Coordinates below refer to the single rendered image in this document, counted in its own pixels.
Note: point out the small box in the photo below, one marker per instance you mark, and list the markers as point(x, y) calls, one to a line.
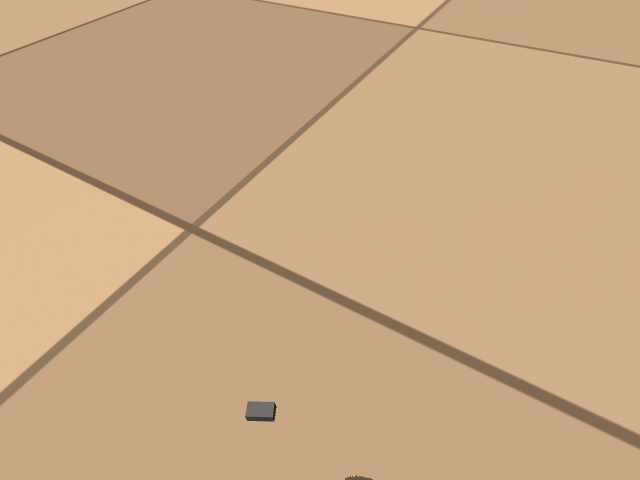
point(260, 411)

